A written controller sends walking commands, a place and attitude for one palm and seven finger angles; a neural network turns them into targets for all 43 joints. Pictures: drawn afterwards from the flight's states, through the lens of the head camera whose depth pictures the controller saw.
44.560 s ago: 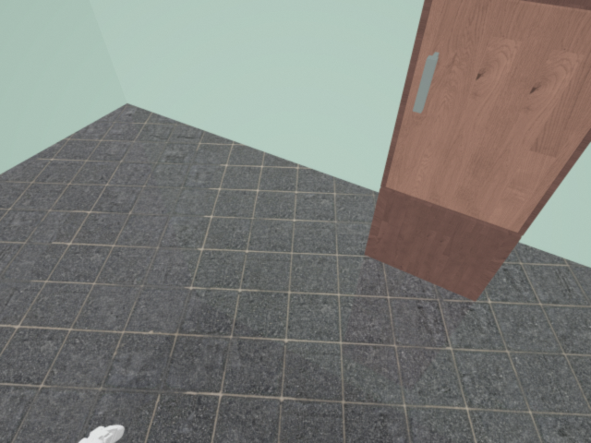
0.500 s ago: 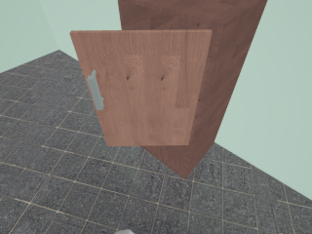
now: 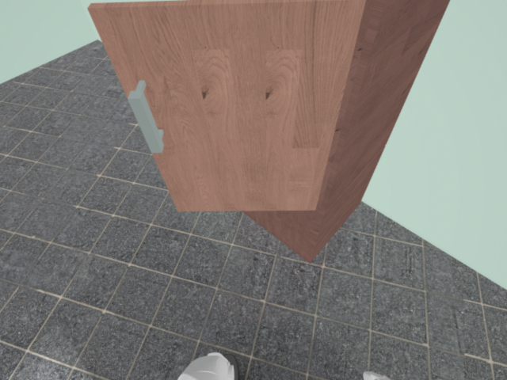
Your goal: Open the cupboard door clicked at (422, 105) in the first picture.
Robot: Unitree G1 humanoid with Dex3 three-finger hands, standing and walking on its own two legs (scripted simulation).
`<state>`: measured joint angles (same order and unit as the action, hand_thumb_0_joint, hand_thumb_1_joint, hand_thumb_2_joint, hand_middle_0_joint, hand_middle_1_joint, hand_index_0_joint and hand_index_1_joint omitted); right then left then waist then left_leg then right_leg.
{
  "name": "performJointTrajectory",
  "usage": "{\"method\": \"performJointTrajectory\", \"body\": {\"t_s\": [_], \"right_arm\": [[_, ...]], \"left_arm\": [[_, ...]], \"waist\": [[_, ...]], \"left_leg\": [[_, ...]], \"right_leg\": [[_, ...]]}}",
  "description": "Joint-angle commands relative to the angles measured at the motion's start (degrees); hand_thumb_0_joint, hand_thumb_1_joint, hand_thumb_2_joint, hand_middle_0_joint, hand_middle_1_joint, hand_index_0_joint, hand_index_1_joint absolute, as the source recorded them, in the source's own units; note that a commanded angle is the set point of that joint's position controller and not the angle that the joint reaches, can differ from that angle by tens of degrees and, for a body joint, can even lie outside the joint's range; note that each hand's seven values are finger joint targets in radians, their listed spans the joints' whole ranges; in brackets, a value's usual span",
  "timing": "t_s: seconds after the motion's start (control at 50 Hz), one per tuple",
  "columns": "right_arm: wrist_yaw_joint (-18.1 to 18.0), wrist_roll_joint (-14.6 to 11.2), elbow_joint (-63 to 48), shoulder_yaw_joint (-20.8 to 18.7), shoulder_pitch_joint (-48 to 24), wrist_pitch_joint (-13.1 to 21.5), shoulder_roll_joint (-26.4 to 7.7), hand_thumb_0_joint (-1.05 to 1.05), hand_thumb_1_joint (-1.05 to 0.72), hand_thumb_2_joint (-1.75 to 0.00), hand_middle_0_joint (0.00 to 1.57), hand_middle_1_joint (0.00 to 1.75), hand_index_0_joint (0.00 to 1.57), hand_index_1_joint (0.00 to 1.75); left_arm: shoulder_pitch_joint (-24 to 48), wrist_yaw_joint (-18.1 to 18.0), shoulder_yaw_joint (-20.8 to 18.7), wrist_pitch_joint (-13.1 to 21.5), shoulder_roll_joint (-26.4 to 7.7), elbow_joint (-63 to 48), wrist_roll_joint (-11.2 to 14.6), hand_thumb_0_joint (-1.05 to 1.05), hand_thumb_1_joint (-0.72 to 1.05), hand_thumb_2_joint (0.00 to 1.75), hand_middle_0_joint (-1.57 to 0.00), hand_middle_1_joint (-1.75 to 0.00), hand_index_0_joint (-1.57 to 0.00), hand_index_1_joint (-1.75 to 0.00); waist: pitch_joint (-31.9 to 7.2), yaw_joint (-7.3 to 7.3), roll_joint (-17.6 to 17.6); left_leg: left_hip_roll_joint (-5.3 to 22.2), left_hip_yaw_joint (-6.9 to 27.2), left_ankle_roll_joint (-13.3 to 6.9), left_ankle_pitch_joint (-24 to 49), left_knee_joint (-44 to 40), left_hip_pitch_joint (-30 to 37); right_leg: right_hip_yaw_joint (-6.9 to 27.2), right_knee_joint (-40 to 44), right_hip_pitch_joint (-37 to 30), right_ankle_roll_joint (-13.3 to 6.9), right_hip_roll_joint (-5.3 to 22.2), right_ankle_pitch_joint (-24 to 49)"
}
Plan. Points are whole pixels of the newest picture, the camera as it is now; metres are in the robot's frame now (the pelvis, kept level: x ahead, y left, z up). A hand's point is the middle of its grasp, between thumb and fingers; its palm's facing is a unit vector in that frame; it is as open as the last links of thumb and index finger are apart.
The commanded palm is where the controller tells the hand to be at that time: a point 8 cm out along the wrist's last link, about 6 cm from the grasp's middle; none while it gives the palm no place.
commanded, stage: come to a stop and stand still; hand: left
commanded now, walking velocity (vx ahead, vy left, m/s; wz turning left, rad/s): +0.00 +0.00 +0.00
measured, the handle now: (149, 117) +0.56 +0.26 +0.06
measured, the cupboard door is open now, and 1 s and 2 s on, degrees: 42 42 42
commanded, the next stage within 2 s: look again from close up in 1.06 s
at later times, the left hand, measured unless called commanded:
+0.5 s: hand out of the picture -0.04 +0.17 -0.16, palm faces +0.07 -0.98 -0.18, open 7.3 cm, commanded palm none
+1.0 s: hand out of the picture -0.11 +0.16 -0.16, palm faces +0.09 -0.99 -0.12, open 7.3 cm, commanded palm none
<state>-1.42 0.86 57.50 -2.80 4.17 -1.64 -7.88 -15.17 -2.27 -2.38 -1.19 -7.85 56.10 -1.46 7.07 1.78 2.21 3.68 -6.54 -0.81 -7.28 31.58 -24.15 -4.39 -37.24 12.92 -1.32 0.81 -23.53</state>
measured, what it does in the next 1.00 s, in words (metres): steps on the spot: left foot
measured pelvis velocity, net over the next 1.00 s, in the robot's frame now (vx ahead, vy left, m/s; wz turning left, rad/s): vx -0.06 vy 0.02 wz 0.01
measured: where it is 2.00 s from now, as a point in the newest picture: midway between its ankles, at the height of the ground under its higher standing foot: outside the picture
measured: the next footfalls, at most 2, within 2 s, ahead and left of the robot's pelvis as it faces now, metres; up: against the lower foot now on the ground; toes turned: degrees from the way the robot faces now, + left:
left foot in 0.26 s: +0.01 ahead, +0.11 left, +0.00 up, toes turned +4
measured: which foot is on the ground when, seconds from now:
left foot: down 0.00-0.00, up 0.02-0.24, down 0.26-1.00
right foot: down 0.00-1.00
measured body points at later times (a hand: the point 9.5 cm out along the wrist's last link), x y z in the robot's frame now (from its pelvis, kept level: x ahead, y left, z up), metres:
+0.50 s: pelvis -0.05 +0.00 +0.02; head -0.05 +0.00 +0.47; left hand -0.04 +0.22 -0.14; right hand -0.05 -0.22 -0.14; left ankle -0.03 +0.11 -0.72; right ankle -0.04 -0.10 -0.72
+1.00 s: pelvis -0.06 +0.02 +0.02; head -0.06 +0.03 +0.47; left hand -0.11 +0.21 -0.15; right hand -0.09 -0.18 -0.14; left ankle -0.03 +0.11 -0.72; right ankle -0.04 -0.10 -0.72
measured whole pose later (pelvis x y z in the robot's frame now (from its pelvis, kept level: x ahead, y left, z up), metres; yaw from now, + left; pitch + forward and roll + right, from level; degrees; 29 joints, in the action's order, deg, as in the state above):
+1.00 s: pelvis -0.06 +0.02 +0.02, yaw +1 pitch -1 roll +0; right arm -1.6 1.2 65.0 -0.3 19.9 -0.1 -4.9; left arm -21.1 -1.9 -0.6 0.2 -5.3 64.3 -1.0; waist 1.4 0.7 -1.3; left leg -1.2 -4.1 -2.6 -9.3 23.1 -12.9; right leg -4.7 -24.3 12.2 -0.1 2.0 -11.0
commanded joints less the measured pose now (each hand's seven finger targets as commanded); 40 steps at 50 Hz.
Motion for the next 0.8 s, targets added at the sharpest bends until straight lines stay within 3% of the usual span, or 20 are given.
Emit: {"method": "performJointTrajectory", "body": {"t_s": [0.0, 0.02, 0.04, 0.06, 0.12, 0.16, 0.2, 0.22, 0.24, 0.26, 0.28, 0.3, 0.32, 0.38, 0.5, 0.54, 0.78], "right_arm": [[0.6, 0.3, -4.4, -2.1, 0.3, -1.3, -4.4, 0.00, -0.90, -0.90, 0.20, 0.30, 0.20, 0.30], [0.5, 0.3, -3.6, -1.9, 2.5, -1.3, -3.7, 0.00, -0.90, -0.90, 0.20, 0.30, 0.20, 0.30], [0.5, 0.3, -2.6, -1.7, 3.6, -1.1, -2.8, 0.00, -0.90, -0.90, 0.20, 0.30, 0.20, 0.30], [0.5, 0.1, -2.0, -1.5, 4.9, -0.9, -2.7, 0.00, -0.90, -0.90, 0.20, 0.30, 0.20, 0.30], [0.4, -0.4, -1.8, -0.9, 5.0, -0.2, -2.7, 0.00, -0.90, -0.90, 0.20, 0.30, 0.20, 0.30], [0.1, -0.4, -1.1, -0.3, 6.3, 0.1, -2.7, 0.00, -0.90, -0.90, 0.20, 0.30, 0.20, 0.30], [-0.1, -0.3, 0.8, 0.1, 9.7, 0.6, -3.2, 0.00, -0.90, -0.90, 0.20, 0.30, 0.20, 0.30], [-0.2, -0.1, 1.3, 0.0, 10.1, 1.2, -4.9, 0.00, -0.90, -0.90, 0.20, 0.30, 0.20, 0.30], [-0.4, 0.2, 1.5, 0.3, 9.2, 1.6, -6.6, 0.00, -0.90, -0.90, 0.20, 0.30, 0.20, 0.30], [-0.4, 0.3, 2.0, 0.5, 8.6, 1.4, -6.9, 0.00, -0.90, -0.90, 0.20, 0.30, 0.20, 0.30], [-0.5, 0.3, 2.7, 0.9, 8.2, 1.3, -6.0, 0.00, -0.90, -0.90, 0.20, 0.30, 0.20, 0.30], [-0.4, 0.2, 3.5, 1.2, 8.7, 1.4, -5.5, 0.00, -0.90, -0.90, 0.20, 0.30, 0.20, 0.30], [-0.4, 0.0, 3.6, 1.3, 9.4, 1.4, -5.8, 0.00, -0.90, -0.90, 0.20, 0.30, 0.20, 0.30], [-0.3, 0.3, 4.5, 1.6, 10.8, 1.1, -5.1, 0.00, -0.90, -0.90, 0.20, 0.30, 0.20, 0.30], [-0.2, 0.4, 5.6, 1.7, 15.0, 1.1, -4.4, 0.00, -0.90, -0.90, 0.20, 0.30, 0.20, 0.30], [-0.2, 0.4, 5.8, 1.6, 16.3, 1.1, -4.0, 0.00, -0.90, -0.90, 0.20, 0.30, 0.20, 0.30], [-0.6, 0.2, 6.1, 1.6, 19.2, 1.9, -2.6, 0.00, -0.90, -0.90, 0.20, 0.30, 0.20, 0.30]], "left_arm": [[-4.7, -0.6, -1.4, 0.5, -7.9, -2.6, -1.0, 0.00, 0.90, 0.90, -0.20, -0.30, -0.20, -0.30], [-2.3, -0.8, -1.0, 0.7, -6.8, -3.4, -1.0, 0.00, 0.90, 0.90, -0.20, -0.30, -0.20, -0.30], [-1.1, -0.5, -1.1, 1.0, -7.2, -3.5, -0.8, 0.00, 0.90, 0.90, -0.20, -0.30, -0.20, -0.30], [-1.2, -0.3, -1.1, 1.2, -7.9, -3.5, -0.7, 0.00, 0.90, 0.90, -0.20, -0.30, -0.20, -0.30], [-4.2, -0.3, -1.1, 1.7, -9.0, -2.2, -0.6, 0.00, 0.90, 0.90, -0.20, -0.30, -0.20, -0.30], [-4.0, -0.2, -1.0, 1.6, -9.6, -1.4, -0.2, 0.00, 0.90, 0.90, -0.20, -0.30, -0.20, -0.30], [-2.1, 0.1, -0.6, 1.5, -9.0, -0.8, 0.5, 0.00, 0.90, 0.90, -0.20, -0.30, -0.20, -0.30], [-2.3, 0.3, -0.3, 1.5, -7.7, -0.8, 0.6, 0.00, 0.90, 0.90, -0.20, -0.30, -0.20, -0.30], [-2.9, 0.4, 0.0, 1.4, -6.4, -0.5, 0.9, 0.00, 0.90, 0.90, -0.20, -0.30, -0.20, -0.30], [-2.3, 0.3, 0.2, 1.2, -6.0, -0.1, 0.7, 0.00, 0.90, 0.90, -0.20, -0.30, -0.20, -0.30], [-2.2, 0.4, 0.3, 1.2, -6.3, 0.8, 0.7, 0.00, 0.90, 0.90, -0.20, -0.30, -0.20, -0.30], [-1.4, 0.4, 0.2, 1.1, -6.8, 2.0, 0.7, 0.00, 0.90, 0.90, -0.20, -0.30, -0.20, -0.30], [-1.6, 0.4, 0.2, 1.0, -7.2, 2.2, 0.8, 0.00, 0.90, 0.90, -0.20, -0.30, -0.20, -0.30], [-2.2, 0.6, 0.6, 1.1, -6.7, 3.7, 0.8, 0.00, 0.90, 0.90, -0.20, -0.30, -0.20, -0.30], [-3.7, 0.6, 0.6, 1.2, -6.0, 4.8, 0.7, 0.00, 0.90, 0.90, -0.20, -0.30, -0.20, -0.30], [-4.5, 0.5, 0.6, 1.3, -5.6, 5.0, 0.6, 0.00, 0.90, 0.90, -0.20, -0.30, -0.20, -0.30], [-9.9, 0.3, 0.8, 1.7, -2.5, 6.9, 0.4, 0.00, 0.90, 0.90, -0.20, -0.30, -0.20, -0.30]], "waist": [[-2.3, 0.23, -17.7], [-2.3, -1.52, -13.1], [-2.8, -1.99, -10.0], [-4.3, -2.25, -9.0], [-6.6, -0.50, -9.8], [-7.2, -0.74, -10.2], [-7.2, -2.08, -8.6], [-7.2, -1.51, -3.9], [-7.1, -0.34, 1.4], [-6.0, -0.10, 0.4], [-5.1, -0.11, 0.2], [-4.7, -0.39, 3.5], [-4.6, -0.20, 4.5], [-2.0, -0.57, 0.8], [-0.2, -1.46, -4.3], [-0.6, -1.70, -4.9], [-1.0, -1.24, -0.6]], "left_leg": [[-1.6, 6.1, 1.0, -19.3, 18.2, -0.7], [-1.2, 7.1, 0.9, -17.8, 20.6, -0.3], [-2.1, 5.9, 1.3, -17.1, 22.2, -0.7], [-2.5, 5.1, 1.7, -17.5, 21.3, -1.3], [-2.5, 3.3, 2.3, -18.2, 11.9, 0.2], [-2.2, 3.2, 2.4, -14.2, 3.2, 5.0], [-1.3, 4.4, 2.0, -3.1, -7.9, 14.0], [2.2, 8.3, 0.7, 6.1, -10.0, 17.5], [5.5, 11.2, -0.9, 11.7, -10.0, 16.3], [5.8, 10.7, -1.1, 7.8, -10.2, 13.2], [4.3, 9.7, -0.5, 3.9, -10.5, 12.4], [3.7, 9.9, -0.3, 2.7, -11.6, 11.6], [3.9, 10.5, -0.3, -1.8, -13.4, 10.1], [2.3, 9.4, 0.0, -8.2, -14.5, 9.0], [1.1, 8.4, -0.1, -11.4, -14.5, 10.0], [1.0, 8.3, -0.2, -11.4, -14.4, 10.2], [2.0, 10.5, -1.0, -14.3, -16.6, 6.7]], "right_leg": [[17.4, 23.0, 6.9, -8.0, 17.8, 18.1], [14.7, 21.1, 6.6, -8.9, 16.5, 23.0], [12.5, 18.5, 3.6, -9.4, 14.8, 30.5], [10.3, 16.1, -0.8, -9.0, 13.3, 37.5], [8.7, 12.9, -9.2, -8.6, 12.8, 48.2], [9.1, 12.1, -8.4, -7.9, 12.2, 44.7], [8.2, 11.8, -3.5, -4.6, 10.1, 33.2], [6.8, 11.4, -0.8, -2.1, 7.7, 26.2], [5.9, 13.0, -1.2, -0.1, 5.8, 21.1], [6.0, 15.7, -3.2, 0.6, 5.1, 16.2], [6.4, 17.4, -3.7, 0.6, 5.5, 15.6], [6.0, 17.3, -4.7, 0.4, 5.8, 15.3], [6.1, 18.0, -6.1, 0.4, 5.3, 11.8], [7.1, 21.0, -4.4, 0.1, 5.6, 7.3], [7.8, 23.6, 0.5, 0.1, 5.9, -0.2], [7.8, 23.7, 1.1, 0.1, 5.8, -0.7], [6.3, 19.6, 0.0, 0.0, 5.0, 4.8]]}}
